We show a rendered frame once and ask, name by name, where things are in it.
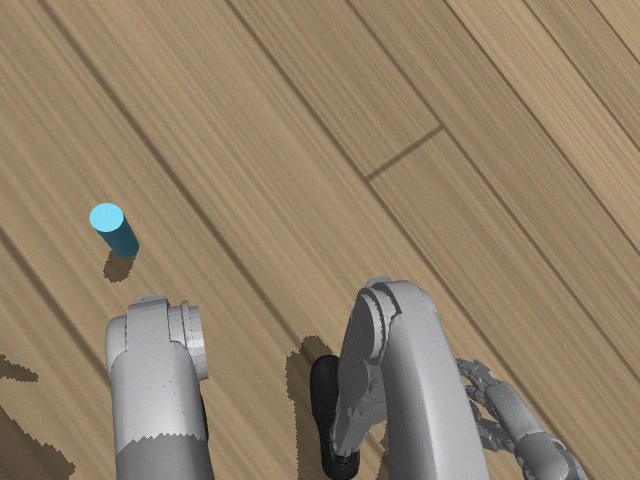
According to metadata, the right robot foot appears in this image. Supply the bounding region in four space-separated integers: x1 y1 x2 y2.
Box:
310 355 360 480

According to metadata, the can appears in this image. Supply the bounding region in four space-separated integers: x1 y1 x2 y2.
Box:
90 203 139 258

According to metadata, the right robot arm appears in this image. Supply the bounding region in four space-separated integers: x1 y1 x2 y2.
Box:
514 432 588 480

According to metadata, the right robot hand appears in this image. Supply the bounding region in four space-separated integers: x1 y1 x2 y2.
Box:
455 358 546 454

